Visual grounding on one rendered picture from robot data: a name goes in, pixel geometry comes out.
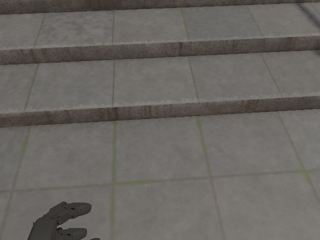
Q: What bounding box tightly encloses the left robot hand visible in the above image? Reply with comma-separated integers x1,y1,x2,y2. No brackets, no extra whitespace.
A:
27,201,100,240

